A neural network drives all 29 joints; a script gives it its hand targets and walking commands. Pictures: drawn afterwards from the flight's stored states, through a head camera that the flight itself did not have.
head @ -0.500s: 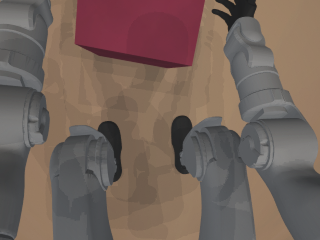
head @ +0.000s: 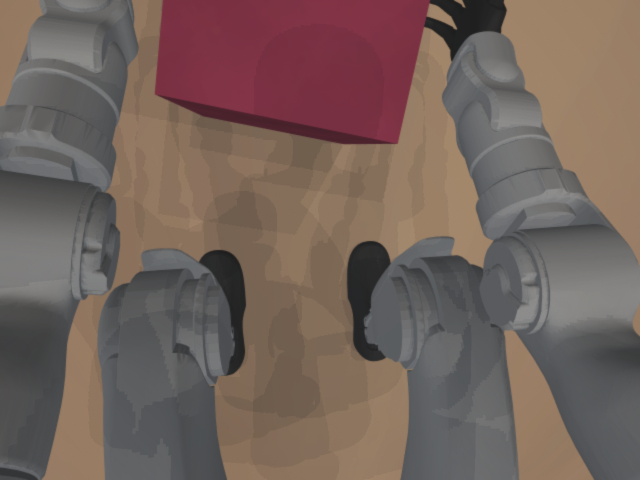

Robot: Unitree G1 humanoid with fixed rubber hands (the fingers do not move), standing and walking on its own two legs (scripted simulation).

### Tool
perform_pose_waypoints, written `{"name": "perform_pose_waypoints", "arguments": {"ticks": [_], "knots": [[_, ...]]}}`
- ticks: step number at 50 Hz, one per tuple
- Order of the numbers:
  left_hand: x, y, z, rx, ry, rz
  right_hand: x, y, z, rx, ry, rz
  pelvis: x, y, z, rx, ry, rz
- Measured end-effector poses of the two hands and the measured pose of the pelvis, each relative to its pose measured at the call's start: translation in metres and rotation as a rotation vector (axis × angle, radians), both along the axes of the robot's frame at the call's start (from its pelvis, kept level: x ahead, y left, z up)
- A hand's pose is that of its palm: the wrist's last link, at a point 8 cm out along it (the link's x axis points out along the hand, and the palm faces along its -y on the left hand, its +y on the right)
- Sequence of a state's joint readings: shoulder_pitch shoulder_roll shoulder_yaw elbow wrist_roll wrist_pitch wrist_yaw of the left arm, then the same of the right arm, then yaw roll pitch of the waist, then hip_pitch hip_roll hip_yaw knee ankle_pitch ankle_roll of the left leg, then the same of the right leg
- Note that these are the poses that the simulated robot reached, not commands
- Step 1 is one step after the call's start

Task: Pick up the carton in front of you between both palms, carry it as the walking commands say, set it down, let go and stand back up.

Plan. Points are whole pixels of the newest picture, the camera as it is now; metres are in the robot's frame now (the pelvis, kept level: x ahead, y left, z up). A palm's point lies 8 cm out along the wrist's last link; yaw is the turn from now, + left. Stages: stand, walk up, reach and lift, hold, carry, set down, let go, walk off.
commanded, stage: reach and lift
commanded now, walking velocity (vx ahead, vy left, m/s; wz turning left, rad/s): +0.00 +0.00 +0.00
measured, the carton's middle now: (292, 35) +0.53 +0.02 -0.25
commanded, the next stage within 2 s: none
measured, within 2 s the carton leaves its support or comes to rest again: leaves its support in 0.40 s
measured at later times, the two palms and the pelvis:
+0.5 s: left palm out of the picture +0.55 +0.17 -0.16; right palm out of the picture +0.54 -0.13 -0.13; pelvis +0.00 +0.00 -0.01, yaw +1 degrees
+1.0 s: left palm out of the picture +0.49 +0.17 +0.05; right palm out of the picture +0.49 -0.12 +0.05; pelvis +0.00 -0.01 +0.11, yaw +4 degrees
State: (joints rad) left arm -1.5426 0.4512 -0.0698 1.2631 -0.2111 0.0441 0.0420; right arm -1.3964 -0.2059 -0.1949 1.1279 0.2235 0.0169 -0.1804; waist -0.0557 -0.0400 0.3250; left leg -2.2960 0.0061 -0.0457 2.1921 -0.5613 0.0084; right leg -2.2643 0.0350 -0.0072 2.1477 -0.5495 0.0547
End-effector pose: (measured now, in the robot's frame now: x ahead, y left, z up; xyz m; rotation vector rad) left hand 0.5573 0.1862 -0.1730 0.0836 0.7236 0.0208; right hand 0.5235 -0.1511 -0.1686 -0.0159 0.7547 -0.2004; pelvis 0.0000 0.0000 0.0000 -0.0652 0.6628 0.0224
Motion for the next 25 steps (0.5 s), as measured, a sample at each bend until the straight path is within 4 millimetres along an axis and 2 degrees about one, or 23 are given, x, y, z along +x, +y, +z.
{"name": "perform_pose_waypoints", "arguments": {"ticks": [5, 10, 18, 22, 25], "knots": [[-0.001, -0.018, -0.002, -0.018, 0.002, -0.026, 0.005, 0.015, 0.001, 0.019, -0.012, 0.027, -0.004, 0.000, 0.002, 0.001, -0.009, -0.004], [0.001, -0.018, -0.001, 0.002, 0.012, -0.029, 0.007, 0.016, 0.002, 0.017, -0.009, -0.011, -0.006, -0.001, 0.002, 0.001, -0.021, -0.005], [0.003, -0.020, -0.001, -0.008, 0.024, -0.046, 0.019, 0.014, 0.006, 0.024, -0.001, 0.002, -0.004, 0.001, -0.012, 0.002, -0.021, -0.010], [-0.004, -0.018, 0.001, -0.012, 0.015, -0.027, 0.023, 0.018, 0.017, 0.026, -0.018, -0.002, -0.001, 0.001, -0.014, 0.007, -0.008, -0.008], [-0.011, -0.017, 0.013, -0.010, 0.005, 0.001, 0.021, 0.023, 0.036, 0.017, -0.048, -0.025, 0.002, 0.000, -0.011, 0.010, 0.006, 0.002]]}}
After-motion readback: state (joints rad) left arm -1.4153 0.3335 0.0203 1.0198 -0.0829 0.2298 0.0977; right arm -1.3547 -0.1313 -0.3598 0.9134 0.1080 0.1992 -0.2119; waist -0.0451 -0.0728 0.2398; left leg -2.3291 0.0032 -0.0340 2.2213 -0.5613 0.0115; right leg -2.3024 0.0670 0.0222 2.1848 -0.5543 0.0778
